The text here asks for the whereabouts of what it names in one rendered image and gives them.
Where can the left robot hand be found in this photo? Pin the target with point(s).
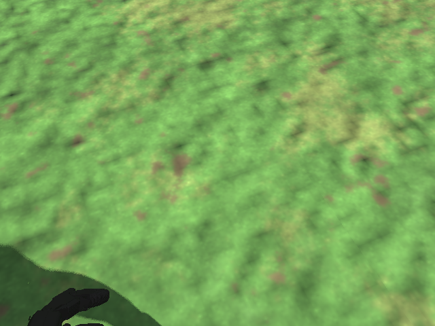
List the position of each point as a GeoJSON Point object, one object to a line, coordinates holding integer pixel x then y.
{"type": "Point", "coordinates": [68, 303]}

